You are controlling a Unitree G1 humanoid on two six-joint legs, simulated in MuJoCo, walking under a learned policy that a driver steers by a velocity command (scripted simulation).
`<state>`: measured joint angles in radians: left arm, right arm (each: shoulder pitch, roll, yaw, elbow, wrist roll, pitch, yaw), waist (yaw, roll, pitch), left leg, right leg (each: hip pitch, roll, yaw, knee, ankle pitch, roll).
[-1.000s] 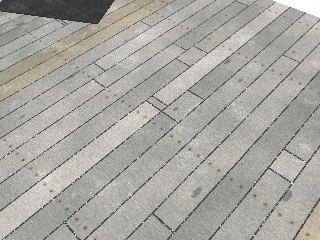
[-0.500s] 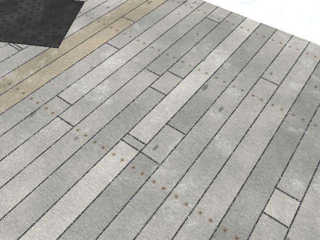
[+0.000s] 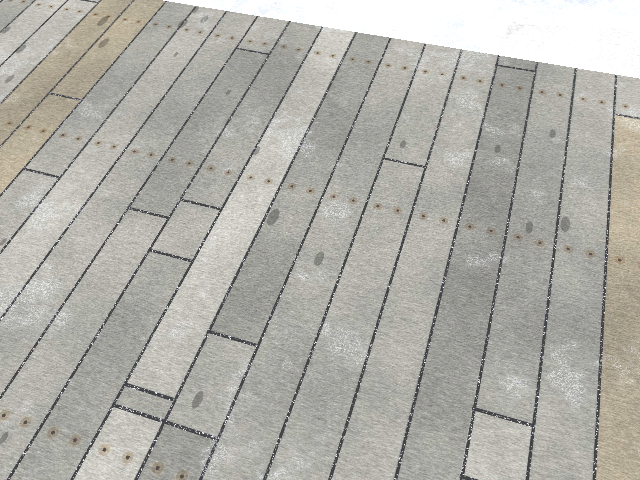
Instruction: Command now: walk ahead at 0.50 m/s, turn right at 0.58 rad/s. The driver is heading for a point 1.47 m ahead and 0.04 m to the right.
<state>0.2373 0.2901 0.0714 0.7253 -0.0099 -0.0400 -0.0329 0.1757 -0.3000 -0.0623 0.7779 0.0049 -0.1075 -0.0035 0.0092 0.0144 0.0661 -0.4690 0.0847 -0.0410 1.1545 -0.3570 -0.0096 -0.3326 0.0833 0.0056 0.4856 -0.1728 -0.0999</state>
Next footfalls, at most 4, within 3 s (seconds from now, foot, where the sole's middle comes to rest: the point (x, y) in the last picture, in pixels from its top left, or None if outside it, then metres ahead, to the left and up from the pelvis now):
0.34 left None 0.38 0.13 -0.77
0.82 right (446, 421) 0.56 -0.20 -0.77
1.36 left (353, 287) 0.90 -0.02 -0.77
1.84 right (413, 194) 1.20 -0.19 -0.77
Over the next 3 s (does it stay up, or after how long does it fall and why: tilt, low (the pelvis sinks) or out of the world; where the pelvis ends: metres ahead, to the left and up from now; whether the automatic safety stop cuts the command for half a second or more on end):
stays up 1.38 0.03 0.00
